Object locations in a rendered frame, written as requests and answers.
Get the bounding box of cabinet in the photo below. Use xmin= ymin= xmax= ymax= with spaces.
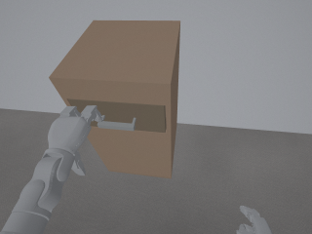
xmin=49 ymin=20 xmax=180 ymax=179

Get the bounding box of drawer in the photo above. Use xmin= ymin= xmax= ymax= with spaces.
xmin=69 ymin=98 xmax=167 ymax=133

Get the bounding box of robot right hand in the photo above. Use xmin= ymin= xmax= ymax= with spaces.
xmin=236 ymin=206 xmax=273 ymax=234

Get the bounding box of robot left hand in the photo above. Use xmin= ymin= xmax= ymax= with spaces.
xmin=48 ymin=105 xmax=103 ymax=176

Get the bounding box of handle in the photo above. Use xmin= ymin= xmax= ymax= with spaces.
xmin=97 ymin=115 xmax=137 ymax=132

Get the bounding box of robot left forearm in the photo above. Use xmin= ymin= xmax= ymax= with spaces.
xmin=0 ymin=148 xmax=75 ymax=234

